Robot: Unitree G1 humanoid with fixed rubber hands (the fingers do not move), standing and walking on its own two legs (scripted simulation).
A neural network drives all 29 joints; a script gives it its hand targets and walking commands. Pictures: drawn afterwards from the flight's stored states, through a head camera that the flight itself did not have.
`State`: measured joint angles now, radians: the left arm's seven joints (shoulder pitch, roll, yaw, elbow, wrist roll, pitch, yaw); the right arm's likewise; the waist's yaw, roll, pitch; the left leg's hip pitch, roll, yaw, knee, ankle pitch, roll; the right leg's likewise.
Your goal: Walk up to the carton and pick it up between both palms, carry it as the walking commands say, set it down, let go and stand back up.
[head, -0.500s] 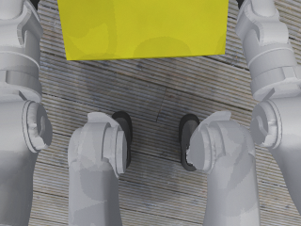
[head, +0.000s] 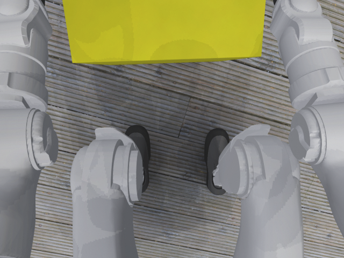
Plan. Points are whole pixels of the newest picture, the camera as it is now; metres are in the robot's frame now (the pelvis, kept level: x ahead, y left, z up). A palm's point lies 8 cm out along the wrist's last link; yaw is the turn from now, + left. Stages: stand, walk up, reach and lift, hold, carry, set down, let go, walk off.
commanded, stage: reach and lift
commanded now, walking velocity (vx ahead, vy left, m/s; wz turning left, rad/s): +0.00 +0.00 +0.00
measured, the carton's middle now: out of the picture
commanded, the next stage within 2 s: none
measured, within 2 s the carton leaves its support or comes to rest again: leaves its support in 1.26 s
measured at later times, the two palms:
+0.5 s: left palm out of the picture +0.54 +0.23 -0.17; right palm out of the picture +0.55 -0.14 -0.17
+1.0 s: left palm out of the picture +0.54 +0.24 -0.17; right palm out of the picture +0.55 -0.14 -0.17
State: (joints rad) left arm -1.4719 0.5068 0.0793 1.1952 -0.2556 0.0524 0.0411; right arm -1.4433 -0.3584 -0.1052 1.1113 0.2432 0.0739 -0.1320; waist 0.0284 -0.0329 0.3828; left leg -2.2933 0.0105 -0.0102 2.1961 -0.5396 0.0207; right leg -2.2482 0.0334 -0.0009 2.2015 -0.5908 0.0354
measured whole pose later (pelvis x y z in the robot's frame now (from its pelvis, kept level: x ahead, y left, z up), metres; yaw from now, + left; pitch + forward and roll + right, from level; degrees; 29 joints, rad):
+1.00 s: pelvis +0.00 +0.00 -0.01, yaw -1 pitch +35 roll -1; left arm -1.50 0.46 0.11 1.14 -0.18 0.16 0.02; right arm -1.44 -0.30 -0.20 1.03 0.18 0.14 -0.12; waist 0.05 -0.05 0.40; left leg -2.28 0.01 -0.02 2.23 -0.56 0.01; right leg -2.25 0.08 0.01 2.23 -0.59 0.04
